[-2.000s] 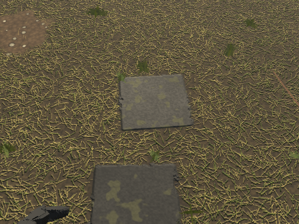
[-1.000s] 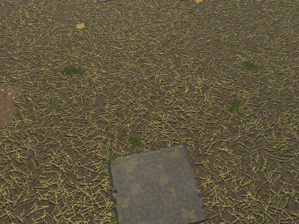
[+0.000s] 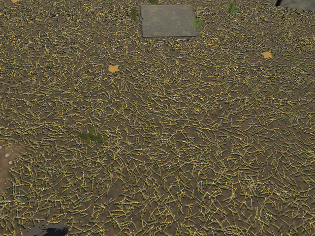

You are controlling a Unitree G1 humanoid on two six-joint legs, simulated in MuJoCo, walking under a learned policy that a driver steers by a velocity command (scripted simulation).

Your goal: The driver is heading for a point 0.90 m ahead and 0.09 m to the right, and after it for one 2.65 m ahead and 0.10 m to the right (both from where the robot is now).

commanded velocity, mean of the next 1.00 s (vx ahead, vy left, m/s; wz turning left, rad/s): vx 0.50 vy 0.00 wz -0.12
